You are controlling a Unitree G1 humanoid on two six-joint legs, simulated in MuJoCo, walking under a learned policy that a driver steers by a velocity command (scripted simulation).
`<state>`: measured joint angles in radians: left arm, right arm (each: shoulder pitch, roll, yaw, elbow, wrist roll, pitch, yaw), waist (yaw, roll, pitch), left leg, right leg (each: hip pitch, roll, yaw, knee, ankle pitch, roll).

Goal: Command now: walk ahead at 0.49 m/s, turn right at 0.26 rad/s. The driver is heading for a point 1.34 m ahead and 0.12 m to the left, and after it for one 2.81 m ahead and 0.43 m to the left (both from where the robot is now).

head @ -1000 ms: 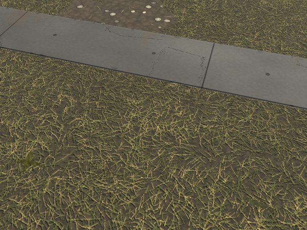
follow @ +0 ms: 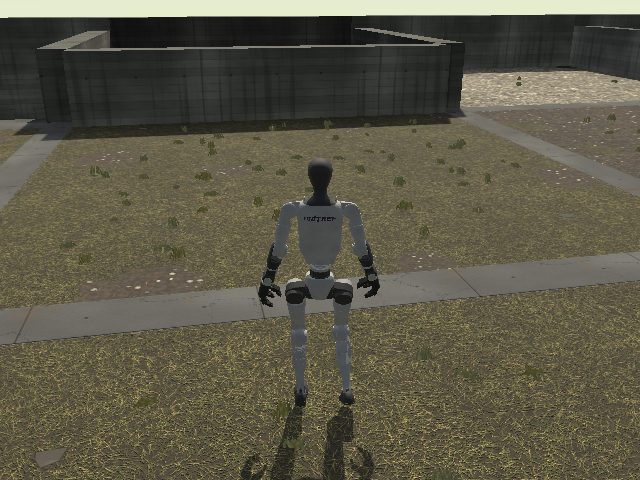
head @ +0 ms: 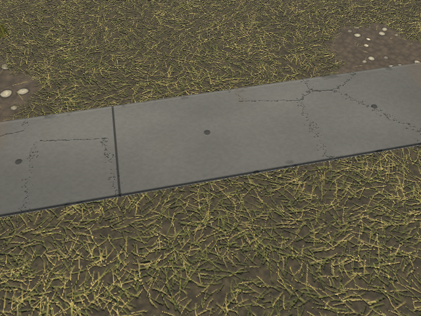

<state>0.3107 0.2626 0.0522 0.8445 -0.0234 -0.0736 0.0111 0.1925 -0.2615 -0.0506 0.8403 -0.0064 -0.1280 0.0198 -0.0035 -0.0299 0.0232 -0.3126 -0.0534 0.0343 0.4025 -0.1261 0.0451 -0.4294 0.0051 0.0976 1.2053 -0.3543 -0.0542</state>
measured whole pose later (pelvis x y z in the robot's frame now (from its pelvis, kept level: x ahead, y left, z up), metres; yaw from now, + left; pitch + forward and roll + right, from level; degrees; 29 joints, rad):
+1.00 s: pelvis +0.54 -0.03 -0.01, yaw -2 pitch +2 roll +0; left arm 0.39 0.26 0.04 0.92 -0.02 -0.08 0.00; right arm 0.08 -0.25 -0.04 0.79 0.01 -0.10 0.04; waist 0.03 -0.01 0.03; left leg -0.45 -0.02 0.06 0.56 -0.16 0.07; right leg -0.24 0.00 0.05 1.08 -0.46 -0.03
